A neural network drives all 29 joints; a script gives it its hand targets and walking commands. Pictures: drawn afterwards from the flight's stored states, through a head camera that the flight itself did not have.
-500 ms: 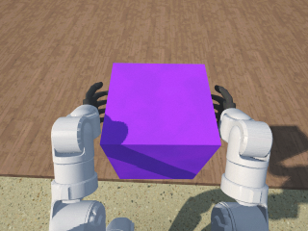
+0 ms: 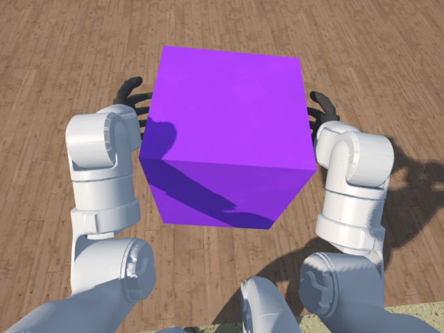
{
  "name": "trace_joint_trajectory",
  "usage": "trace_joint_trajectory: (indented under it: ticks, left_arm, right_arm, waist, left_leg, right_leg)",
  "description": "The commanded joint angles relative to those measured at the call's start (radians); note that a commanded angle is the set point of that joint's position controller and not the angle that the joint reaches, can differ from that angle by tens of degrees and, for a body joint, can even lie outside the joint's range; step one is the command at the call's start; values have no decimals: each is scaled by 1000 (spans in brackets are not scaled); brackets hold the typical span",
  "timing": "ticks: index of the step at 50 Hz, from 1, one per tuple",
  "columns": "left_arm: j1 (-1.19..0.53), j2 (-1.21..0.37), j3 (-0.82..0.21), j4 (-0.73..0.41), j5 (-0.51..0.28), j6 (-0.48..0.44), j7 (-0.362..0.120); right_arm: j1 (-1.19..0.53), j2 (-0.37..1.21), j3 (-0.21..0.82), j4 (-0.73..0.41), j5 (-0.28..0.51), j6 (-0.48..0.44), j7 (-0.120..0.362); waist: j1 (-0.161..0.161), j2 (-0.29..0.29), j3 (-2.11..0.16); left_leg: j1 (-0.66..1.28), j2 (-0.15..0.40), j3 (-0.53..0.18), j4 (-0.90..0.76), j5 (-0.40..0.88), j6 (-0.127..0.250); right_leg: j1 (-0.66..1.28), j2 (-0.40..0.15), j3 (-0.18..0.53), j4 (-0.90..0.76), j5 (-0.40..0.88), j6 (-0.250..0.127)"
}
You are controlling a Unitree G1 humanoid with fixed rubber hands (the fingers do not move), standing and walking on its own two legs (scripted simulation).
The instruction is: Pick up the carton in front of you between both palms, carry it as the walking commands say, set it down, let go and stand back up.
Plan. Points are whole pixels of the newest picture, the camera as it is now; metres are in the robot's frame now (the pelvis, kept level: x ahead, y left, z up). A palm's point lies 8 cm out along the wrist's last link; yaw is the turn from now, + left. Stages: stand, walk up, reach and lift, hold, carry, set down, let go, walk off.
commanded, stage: carry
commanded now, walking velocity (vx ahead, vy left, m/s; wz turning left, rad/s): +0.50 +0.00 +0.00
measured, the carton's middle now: (223, 150) +0.41 -0.01 +0.06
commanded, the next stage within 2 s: none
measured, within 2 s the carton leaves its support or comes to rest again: neither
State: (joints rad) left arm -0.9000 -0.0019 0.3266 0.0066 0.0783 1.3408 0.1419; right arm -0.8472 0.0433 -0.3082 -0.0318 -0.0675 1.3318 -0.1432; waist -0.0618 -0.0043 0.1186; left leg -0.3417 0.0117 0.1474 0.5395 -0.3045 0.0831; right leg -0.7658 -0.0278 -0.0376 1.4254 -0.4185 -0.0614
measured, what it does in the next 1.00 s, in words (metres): climbs: right foot 0.05 m higher, then left foot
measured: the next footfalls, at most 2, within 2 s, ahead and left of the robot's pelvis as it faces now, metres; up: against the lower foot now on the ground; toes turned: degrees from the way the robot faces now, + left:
right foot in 0.18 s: +0.36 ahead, -0.10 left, +0.05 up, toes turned -4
left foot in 0.66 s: +0.60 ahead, +0.09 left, +0.05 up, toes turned +7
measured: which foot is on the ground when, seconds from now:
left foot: down 0.00-0.20, up 0.22-0.64, down 0.66-1.00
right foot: up 0.00-0.16, down 0.18-0.66, up 0.68-1.00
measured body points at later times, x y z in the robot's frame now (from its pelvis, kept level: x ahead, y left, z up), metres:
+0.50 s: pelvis +0.34 -0.04 +0.06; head +0.41 -0.03 +0.50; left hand +0.72 +0.18 +0.21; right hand +0.76 -0.13 +0.21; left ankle +0.40 +0.09 -0.61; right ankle +0.32 -0.10 -0.68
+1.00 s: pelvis +0.62 +0.02 +0.07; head +0.67 +0.03 +0.51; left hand +1.02 +0.16 +0.17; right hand +1.00 -0.15 +0.17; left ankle +0.56 +0.08 -0.68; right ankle +0.73 -0.13 -0.63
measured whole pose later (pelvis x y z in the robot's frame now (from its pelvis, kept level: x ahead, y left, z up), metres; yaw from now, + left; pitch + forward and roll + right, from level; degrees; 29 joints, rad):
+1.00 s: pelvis +0.62 +0.02 +0.07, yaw +0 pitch +6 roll -2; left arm -0.76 -0.01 0.29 0.18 0.10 1.26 0.13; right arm -0.73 0.04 -0.27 0.17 -0.07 1.25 -0.13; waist -0.05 0.00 -0.02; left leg -0.18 0.00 0.13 0.35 -0.27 0.07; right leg -0.65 -0.05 -0.07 0.73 -0.18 0.00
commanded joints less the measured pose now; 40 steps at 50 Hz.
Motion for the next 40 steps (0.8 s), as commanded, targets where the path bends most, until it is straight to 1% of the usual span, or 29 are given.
trace_joint_trajectory:
  ticks: [1, 3, 4, 5, 6, 7, 8, 9, 10, 11, 12, 13, 14, 16, 19, 21, 23, 26, 29, 30, 31, 32, 33, 34, 35, 36, 37, 38, 40]
  left_arm:
    - [-642, -989, -632, -138, -331, -38, -162]
    - [-633, -948, -665, -155, -315, -43, -160]
    - [-631, -926, -680, -151, -315, -42, -161]
    - [-625, -916, -688, -137, -314, -41, -164]
    - [-610, -911, -696, -119, -319, -37, -169]
    - [-590, -909, -701, -93, -327, -34, -175]
    - [-570, -918, -708, -68, -336, -35, -183]
    - [-570, -932, -716, -54, -347, -37, -195]
    - [-560, -954, -716, -31, -360, -42, -208]
    - [-578, -949, -711, -7, -363, -54, -217]
    - [-565, -1003, -725, -8, -409, -50, -230]
    - [-614, -1039, -739, -51, -442, -57, -240]
    - [-682, -1075, -754, -90, -480, -61, -246]
    - [-772, -1122, -779, -171, -543, -66, -254]
    - [-800, -1111, -785, -208, -570, -66, -257]
    - [-803, -1089, -785, -204, -581, -61, -262]
    - [-787, -1064, -774, -155, -577, -50, -267]
    - [-741, -1028, -737, -35, -549, -33, -276]
    - [-722, -1007, -681, 80, -512, -22, -279]
    - [-717, -1005, -662, 114, -501, -19, -277]
    - [-714, -1003, -643, 144, -490, -17, -274]
    - [-708, -998, -624, 172, -477, -15, -270]
    - [-705, -985, -608, 198, -465, -13, -267]
    - [-718, -1007, -578, 220, -460, -6, -264]
    - [-743, -1004, -563, 221, -449, -5, -257]
    - [-762, -1026, -554, 220, -441, -8, -251]
    - [-760, -1042, -539, 223, -430, -12, -245]
    - [-737, -1058, -523, 232, -417, -16, -240]
    - [-705, -1091, -513, 223, -395, -31, -231]
  right_arm:
    - [-832, 999, 670, -242, 465, -26, 213]
    - [-808, 964, 710, -252, 468, -30, 219]
    - [-803, 950, 728, -243, 472, -30, 223]
    - [-796, 938, 744, -229, 471, -28, 228]
    - [-784, 932, 747, -203, 474, -23, 234]
    - [-765, 928, 747, -169, 474, -20, 239]
    - [-737, 925, 744, -134, 466, -19, 245]
    - [-715, 924, 742, -101, 453, -21, 250]
    - [-717, 929, 735, -70, 443, -23, 255]
    - [-707, 947, 713, -65, 429, -20, 260]
    - [-724, 941, 707, -41, 413, -22, 254]
    - [-725, 958, 694, -54, 401, -28, 249]
    - [-742, 960, 671, -71, 386, -34, 240]
    - [-724, 946, 642, -85, 348, -40, 216]
    - [-649, 898, 617, -78, 290, -52, 187]
    - [-635, 862, 609, -73, 266, -54, 176]
    - [-631, 829, 607, -50, 252, -46, 167]
    - [-650, 803, 609, 17, 256, -26, 167]
    - [-687, 825, 600, 98, 287, -6, 184]
    - [-702, 839, 594, 126, 301, 0, 192]
    - [-705, 856, 583, 163, 317, 5, 200]
    - [-704, 872, 569, 197, 333, 8, 208]
    - [-703, 879, 550, 228, 346, 11, 217]
    - [-731, 869, 526, 256, 349, 6, 220]
    - [-725, 908, 516, 264, 369, 5, 226]
    - [-766, 951, 524, 234, 394, 1, 233]
    - [-803, 999, 535, 210, 422, -3, 242]
    - [-836, 1043, 545, 190, 448, -11, 251]
    - [-885, 1109, 564, 147, 490, -31, 262]
  waist:
    - [-39, 142, -667]
    - [-42, 137, -629]
    - [-22, 111, -602]
    - [-9, 114, -568]
    - [8, 147, -580]
    - [40, 179, -606]
    - [95, 195, -663]
    - [165, 157, -741]
    - [196, 45, -819]
    - [184, -359, -973]
    - [183, -266, -969]
    - [192, -193, -882]
    - [181, -104, -806]
    - [159, -56, -727]
    - [162, -43, -718]
    - [158, -54, -699]
    - [157, -80, -676]
    - [147, -128, -619]
    - [139, -142, -548]
    - [121, -139, -546]
    - [87, -118, -566]
    - [53, -86, -610]
    - [19, 27, -668]
    - [3, 273, -711]
    - [-11, 275, -675]
    - [-10, 206, -631]
    - [-7, 100, -608]
    - [3, 61, -589]
    - [9, 82, -601]
  left_leg:
    - [748, 267, -329, -43, 638, 153]
    - [712, 239, -282, -69, 669, 146]
    - [589, 201, -212, -114, 665, 129]
    - [488, 161, -148, -142, 689, 103]
    - [414, 149, -82, -133, 889, 85]
    - [389, 157, -57, -57, 1114, 68]
    - [386, 149, -21, 90, 1213, 32]
    - [317, 124, 3, 295, 1085, -8]
    - [73, 64, -48, 497, 577, -27]
    - [-219, -153, -113, 936, -162, -76]
    - [-279, -107, -265, 1090, -159, -42]
    - [-376, -84, -266, 1106, -147, -28]
    - [-432, -48, -237, 1047, -140, -20]
    - [-452, -22, -213, 931, -119, -10]
    - [-436, -5, -178, 716, -143, -19]
    - [-430, 6, -152, 578, -143, -28]
    - [-421, 8, -122, 452, -52, -30]
    - [-307, -7, -66, 255, 128, -31]
    - [-182, -41, -4, 61, 214, -19]
    - [-104, -56, 17, -9, 247, -10]
    - [36, -76, 54, -93, 293, -3]
    - [222, -38, 23, -81, 291, 10]
    - [418, 166, -247, -53, 283, 35]
    - [623, 373, -657, -112, 315, 191]
    - [619, 370, -739, -166, 223, 217]
    - [573, 341, -664, -161, 253, 200]
    - [521, 316, -580, -159, 302, 170]
    - [467, 300, -511, -170, 344, 143]
    - [432, 273, -426, -192, 355, 111]
  right_leg:
    - [-323, -14, -36, 48, -17, -11]
    - [-331, -25, -56, -71, -29, -18]
    - [-194, -21, -72, -282, 13, -19]
    - [-41, 0, -102, -483, 126, -16]
    - [135, 68, -192, -573, 168, -28]
    - [288, 117, -238, -622, 220, -36]
    - [461, 150, -242, -743, 326, -41]
    - [700, 122, -196, -873, 454, -46]
    - [982, -54, 94, -884, 519, -84]
    - [1237, -340, 635, -919, 893, -317]
    - [1248, -308, 609, -884, 929, -316]
    - [1202, -281, 519, -861, 891, -277]
    - [1157, -263, 455, -863, 821, -213]
    - [1077, -223, 385, -893, 736, -168]
    - [1056, -233, 344, -953, 689, -166]
    - [1020, -250, 300, -962, 754, -187]
    - [983, -243, 241, -973, 781, -195]
    - [878, -187, 123, -981, 759, -146]
    - [816, -156, 44, -955, 785, -101]
    - [797, -144, 11, -903, 838, -80]
    - [755, -116, -39, -801, 855, -48]
    - [651, -93, -60, -687, 753, -16]
    - [477, -67, -53, -495, 414, 21]
    - [162, 77, -26, -262, -47, 53]
    - [35, 70, 48, -140, -117, 32]
    - [-6, 42, 58, -105, -88, 16]
    - [-8, 12, 62, -128, -20, 14]
    - [12, -14, 66, -180, 30, 19]
    - [64, -24, 50, -264, 77, 34]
